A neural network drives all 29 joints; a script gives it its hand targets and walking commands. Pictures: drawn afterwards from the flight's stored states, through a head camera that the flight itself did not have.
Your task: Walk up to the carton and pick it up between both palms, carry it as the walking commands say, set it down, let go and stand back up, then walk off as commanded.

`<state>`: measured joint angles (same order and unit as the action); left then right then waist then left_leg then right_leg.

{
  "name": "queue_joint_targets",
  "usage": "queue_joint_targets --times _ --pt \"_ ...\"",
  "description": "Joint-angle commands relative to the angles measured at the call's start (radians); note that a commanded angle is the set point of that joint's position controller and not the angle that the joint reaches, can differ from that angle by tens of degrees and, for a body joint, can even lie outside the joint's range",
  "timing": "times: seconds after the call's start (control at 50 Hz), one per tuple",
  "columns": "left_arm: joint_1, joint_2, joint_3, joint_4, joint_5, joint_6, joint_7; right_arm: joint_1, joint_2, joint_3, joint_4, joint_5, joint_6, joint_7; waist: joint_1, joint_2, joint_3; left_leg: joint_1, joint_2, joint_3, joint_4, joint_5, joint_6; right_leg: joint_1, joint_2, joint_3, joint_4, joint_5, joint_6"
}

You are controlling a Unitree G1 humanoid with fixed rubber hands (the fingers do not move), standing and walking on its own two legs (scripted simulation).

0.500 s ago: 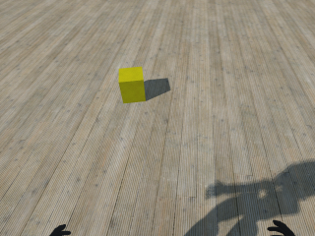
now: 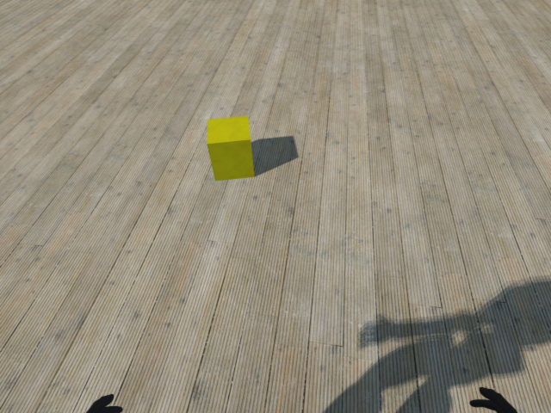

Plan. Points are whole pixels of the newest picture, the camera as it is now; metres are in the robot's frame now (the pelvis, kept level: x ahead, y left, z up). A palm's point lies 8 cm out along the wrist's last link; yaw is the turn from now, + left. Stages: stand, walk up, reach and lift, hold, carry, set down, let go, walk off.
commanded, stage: walk up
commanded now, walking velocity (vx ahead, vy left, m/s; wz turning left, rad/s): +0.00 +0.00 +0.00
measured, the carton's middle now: (231, 148) +1.44 +0.26 -0.66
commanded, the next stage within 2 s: none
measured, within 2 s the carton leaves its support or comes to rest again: neither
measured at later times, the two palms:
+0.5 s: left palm out of the picture -0.02 +0.29 -0.12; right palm (426, 358) +0.22 -0.22 -0.12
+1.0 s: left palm (151, 247) +0.46 +0.30 -0.12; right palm (409, 353) +0.23 -0.20 -0.13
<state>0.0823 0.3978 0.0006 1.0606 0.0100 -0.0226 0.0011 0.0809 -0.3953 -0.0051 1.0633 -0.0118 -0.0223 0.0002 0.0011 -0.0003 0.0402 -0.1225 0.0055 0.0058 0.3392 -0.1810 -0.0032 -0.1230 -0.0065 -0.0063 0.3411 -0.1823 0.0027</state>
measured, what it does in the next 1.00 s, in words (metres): walks ahead: left foot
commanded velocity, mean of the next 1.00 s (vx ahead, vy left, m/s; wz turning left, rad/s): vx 0.42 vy -0.03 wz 0.09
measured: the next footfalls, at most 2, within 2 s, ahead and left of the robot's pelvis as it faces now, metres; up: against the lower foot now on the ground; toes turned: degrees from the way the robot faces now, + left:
left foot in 0.60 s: +0.18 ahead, +0.19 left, +0.00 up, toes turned +11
right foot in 1.04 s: +0.50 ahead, -0.06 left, +0.00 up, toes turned -3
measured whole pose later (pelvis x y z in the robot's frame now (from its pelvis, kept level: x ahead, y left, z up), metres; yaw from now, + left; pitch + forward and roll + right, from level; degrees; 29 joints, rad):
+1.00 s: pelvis +0.30 +0.06 -0.01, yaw +5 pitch +1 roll -1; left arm 0.01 0.24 0.04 0.90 0.02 -0.01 -0.07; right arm 0.46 -0.23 -0.04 1.03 -0.04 -0.07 0.00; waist -0.09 -0.01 0.06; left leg 0.08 0.09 0.10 0.28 -0.36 -0.05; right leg -0.52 -0.09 -0.11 0.59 -0.13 0.03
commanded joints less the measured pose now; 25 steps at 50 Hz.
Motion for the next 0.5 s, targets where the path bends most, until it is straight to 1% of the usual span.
queue_joint_targets --times 0.0,0.16,0.18,0.2,0.22,0.24,0.26,0.28,0.3,0.32,0.34,0.36,0.38,0.4,0.42,0.46,0.48 --pt "-0.037 0.174 0.03 -0.042 0.0 -0.009 0.005 -0.037 -0.173 -0.03 -0.041 0.0 -0.009 -0.004 0.0 0.001 -0.058 0.006 0.122 -0.096 -0.054 0.106 0.029 0.005 -0.123 0.096 -0.055 0.105 -0.032" --pt "-0.036 0.174 0.031 -0.042 0.0 -0.008 0.005 -0.037 -0.174 -0.031 -0.04 0.001 -0.008 -0.005 0.0 0.001 -0.06 0.012 0.123 -0.094 -0.056 0.118 0.028 0.011 -0.124 0.095 -0.057 0.118 -0.031" --pt "-0.111 0.132 0.091 -0.099 0.012 0.053 -0.052 0.23 -0.217 -0.105 -0.031 -0.047 0.058 -0.05 -0.092 -0.018 -0.026 0.111 0.331 -0.371 -0.14 -0.481 0.108 -0.325 -0.058 -0.037 0.294 -0.321 -0.016" --pt "-0.096 0.037 0.041 -0.151 0.007 0.047 -0.027 0.102 -0.134 -0.069 -0.037 -0.015 0.058 0.009 -0.038 0.281 0.02 -0.125 0.246 -0.341 -0.155 -0.615 0.155 -0.235 -0.042 -0.043 0.32 -0.347 -0.014" --pt "0.063 0.034 0.056 -0.121 0.009 0.039 -0.029 -0.035 -0.137 -0.076 -0.125 -0.013 0.062 0.032 0.052 0.236 0.022 -0.336 0.205 -0.29 -0.145 -0.59 0.128 -0.023 -0.036 -0.058 0.293 -0.305 -0.019" --pt "0.238 0.049 0.062 -0.073 0.004 0.024 -0.016 -0.169 -0.116 -0.069 -0.169 -0.019 0.066 0.042 0.172 0.138 0.01 -0.501 0.088 -0.159 -0.049 -0.545 0.071 0.195 -0.045 -0.097 0.113 -0.244 -0.022" --pt "0.413 0.108 0.084 -0.019 0.015 0.007 0.006 -0.207 -0.059 -0.058 -0.225 -0.025 0.053 0.042 0.243 -0.082 -0.009 -0.637 0.001 -0.077 0.173 -0.448 0.028 0.336 -0.201 0.078 -0.088 -0.351 -0.063" --pt "0.418 0.173 0.097 -0.012 0.029 -0.003 0.02 -0.185 0.002 -0.043 -0.247 -0.032 0.034 0.035 0.213 -0.303 0.009 -0.76 -0.024 -0.034 0.527 -0.353 0.04 0.309 -0.431 0.447 -0.233 -0.55 -0.095" --pt "0.342 0.178 0.086 -0.045 0.027 -0.008 0.023 -0.127 0.014 -0.046 -0.25 -0.045 0.028 0.032 0.153 -0.158 0.027 -0.752 0.058 -0.061 0.64 -0.271 0.022 0.207 -0.527 0.552 -0.294 -0.648 -0.137" --pt "0.272 0.15 0.079 -0.072 0.022 -0.011 0.017 -0.086 -0.011 -0.057 -0.235 -0.043 0.023 0.042 0.096 -0.093 0.032 -0.681 0.085 -0.084 0.67 -0.205 0.02 0.133 -0.477 0.489 -0.291 -0.617 -0.137" --pt "0.213 0.121 0.076 -0.089 0.023 -0.022 0.012 -0.028 -0.022 -0.066 -0.216 -0.039 0.018 0.054 0.049 -0.092 0.028 -0.593 0.096 -0.084 0.67 -0.161 0.011 0.077 -0.425 0.387 -0.28 -0.548 -0.119" --pt "0.182 0.095 0.071 -0.101 0.023 -0.034 0.007 0.012 -0.024 -0.07 -0.197 -0.032 0.018 0.067 0.022 -0.107 0.033 -0.516 0.088 -0.057 0.657 -0.122 -0.006 0.029 -0.365 0.271 -0.266 -0.455 -0.104" --pt "0.177 0.079 0.07 -0.109 0.023 -0.043 0.001 0.024 -0.012 -0.068 -0.193 -0.025 0.019 0.076 0.017 -0.129 0.041 -0.461 0.077 -0.025 0.61 -0.106 -0.019 -0.006 -0.323 0.18 -0.259 -0.377 -0.093" --pt "0.196 0.065 0.07 -0.108 0.025 -0.047 -0.005 0.002 0.004 -0.061 -0.203 -0.017 0.021 0.083 0.028 -0.149 0.06 -0.424 0.069 0.002 0.54 -0.087 -0.027 -0.026 -0.3 0.117 -0.255 -0.309 -0.086" --pt "0.22 0.056 0.07 -0.103 0.027 -0.05 -0.009 -0.029 0.024 -0.051 -0.216 -0.012 0.022 0.087 0.041 -0.154 0.078 -0.383 0.066 0.02 0.459 -0.067 -0.03 -0.041 -0.288 0.072 -0.251 -0.255 -0.08" --pt "0.268 0.053 0.076 -0.093 0.029 -0.051 -0.015 -0.066 0.053 -0.037 -0.232 -0.003 0.02 0.087 0.061 -0.173 0.096 -0.305 0.054 0.055 0.318 -0.054 -0.026 -0.057 -0.283 0.024 -0.238 -0.189 -0.079" --pt "0.283 0.055 0.078 -0.089 0.029 -0.05 -0.018 -0.067 0.059 -0.033 -0.233 -0.001 0.017 0.083 0.063 -0.184 0.095 -0.274 0.044 0.077 0.275 -0.066 -0.022 -0.059 -0.283 0.011 -0.221 -0.163 -0.083"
